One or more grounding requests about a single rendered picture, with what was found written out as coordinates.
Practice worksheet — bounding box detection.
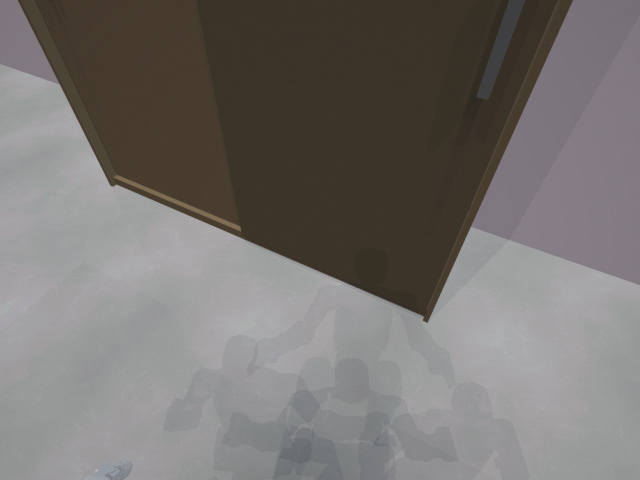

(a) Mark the wardrobe door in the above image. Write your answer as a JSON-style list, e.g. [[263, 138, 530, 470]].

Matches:
[[197, 0, 558, 313], [35, 0, 240, 226]]

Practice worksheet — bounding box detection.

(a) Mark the handle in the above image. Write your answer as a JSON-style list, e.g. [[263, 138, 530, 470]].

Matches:
[[476, 0, 525, 100]]

